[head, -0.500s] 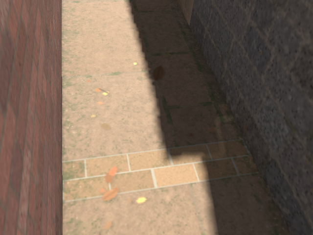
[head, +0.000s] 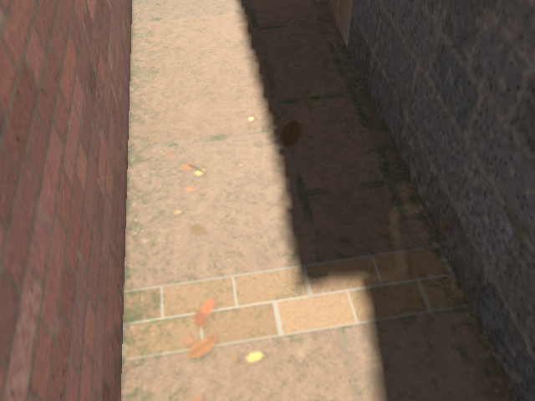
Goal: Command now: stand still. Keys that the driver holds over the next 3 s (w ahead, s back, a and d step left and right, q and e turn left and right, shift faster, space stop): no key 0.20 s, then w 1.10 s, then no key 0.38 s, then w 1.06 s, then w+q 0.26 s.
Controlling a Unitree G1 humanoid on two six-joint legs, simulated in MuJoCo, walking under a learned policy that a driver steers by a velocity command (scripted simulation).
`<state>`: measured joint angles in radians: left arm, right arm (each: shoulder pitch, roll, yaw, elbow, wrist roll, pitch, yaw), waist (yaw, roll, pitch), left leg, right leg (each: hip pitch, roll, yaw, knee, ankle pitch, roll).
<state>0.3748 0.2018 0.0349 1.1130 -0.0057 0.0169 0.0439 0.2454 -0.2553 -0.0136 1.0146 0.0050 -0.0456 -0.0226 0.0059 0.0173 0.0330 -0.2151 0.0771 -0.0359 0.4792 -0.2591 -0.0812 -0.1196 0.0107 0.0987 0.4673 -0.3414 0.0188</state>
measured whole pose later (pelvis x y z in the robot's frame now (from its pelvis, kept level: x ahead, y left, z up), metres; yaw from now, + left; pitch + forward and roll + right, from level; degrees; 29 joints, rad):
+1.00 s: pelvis +0.27 -0.05 +0.01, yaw -2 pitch +1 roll -1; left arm 0.51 0.20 0.03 0.90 0.01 -0.10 0.02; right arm 0.16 -0.29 -0.06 0.88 0.00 -0.11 0.02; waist 0.07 0.04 -0.03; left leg -0.70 0.11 -0.03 0.99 -0.09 0.00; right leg -0.02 0.06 -0.01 0.24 -0.23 -0.06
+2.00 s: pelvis +0.72 -0.02 +0.01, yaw -2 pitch +3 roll +1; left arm 0.40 0.28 0.06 0.84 0.00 -0.09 0.01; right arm 0.20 -0.28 -0.06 0.78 -0.02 -0.08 0.00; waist 0.05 0.02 -0.02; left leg -0.55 0.02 -0.01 0.93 -0.34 0.00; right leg -0.22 -0.02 0.00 0.39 -0.22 -0.01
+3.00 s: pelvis +1.21 +0.01 +0.01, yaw +3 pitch +0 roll +0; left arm 0.37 0.29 0.07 0.84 0.02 -0.08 0.02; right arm 0.16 -0.30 -0.07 0.81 0.02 -0.06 0.00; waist 0.01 0.06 0.05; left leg -0.75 0.08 -0.14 1.01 -0.03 -0.02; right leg -0.04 0.01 -0.12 0.22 -0.18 -0.03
